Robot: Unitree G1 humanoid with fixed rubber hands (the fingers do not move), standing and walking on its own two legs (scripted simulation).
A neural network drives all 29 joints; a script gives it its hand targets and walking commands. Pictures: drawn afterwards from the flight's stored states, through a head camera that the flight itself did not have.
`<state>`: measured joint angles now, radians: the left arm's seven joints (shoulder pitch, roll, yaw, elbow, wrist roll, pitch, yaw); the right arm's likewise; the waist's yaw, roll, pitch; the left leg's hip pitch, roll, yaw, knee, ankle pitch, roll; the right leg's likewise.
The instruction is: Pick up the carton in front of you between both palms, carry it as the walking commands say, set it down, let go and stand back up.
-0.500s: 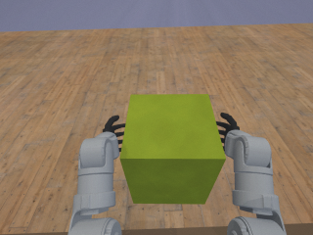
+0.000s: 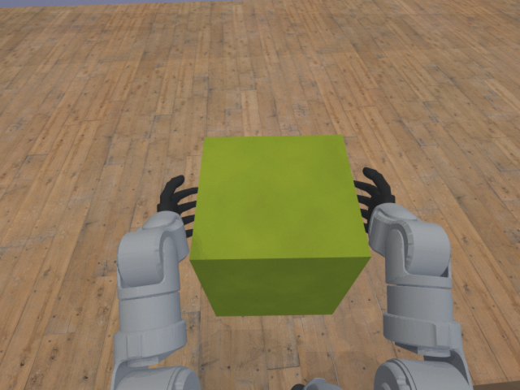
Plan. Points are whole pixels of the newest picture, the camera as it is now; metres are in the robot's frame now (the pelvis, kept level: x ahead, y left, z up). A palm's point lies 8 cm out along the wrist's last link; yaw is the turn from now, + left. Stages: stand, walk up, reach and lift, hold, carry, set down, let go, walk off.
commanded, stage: carry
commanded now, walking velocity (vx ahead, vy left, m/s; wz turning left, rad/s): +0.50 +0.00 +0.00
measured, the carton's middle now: (273, 233) +0.37 -0.02 +0.04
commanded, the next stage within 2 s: none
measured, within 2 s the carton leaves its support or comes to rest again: neither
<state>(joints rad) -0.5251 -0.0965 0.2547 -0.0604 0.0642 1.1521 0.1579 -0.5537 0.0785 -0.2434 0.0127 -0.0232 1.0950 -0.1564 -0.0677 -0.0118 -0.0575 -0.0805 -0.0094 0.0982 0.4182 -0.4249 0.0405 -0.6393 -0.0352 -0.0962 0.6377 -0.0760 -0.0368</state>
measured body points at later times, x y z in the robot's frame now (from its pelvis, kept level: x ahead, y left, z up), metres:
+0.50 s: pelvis +0.29 -0.01 -0.02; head +0.32 -0.01 +0.43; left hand +0.65 +0.15 +0.11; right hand +0.65 -0.15 +0.10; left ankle +0.46 +0.10 -0.73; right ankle +0.16 -0.09 -0.73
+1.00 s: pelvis +0.64 +0.02 -0.06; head +0.68 +0.03 +0.39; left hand +0.99 +0.15 +0.02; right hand +0.98 -0.15 +0.03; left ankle +0.49 +0.07 -0.79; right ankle +0.81 -0.09 -0.75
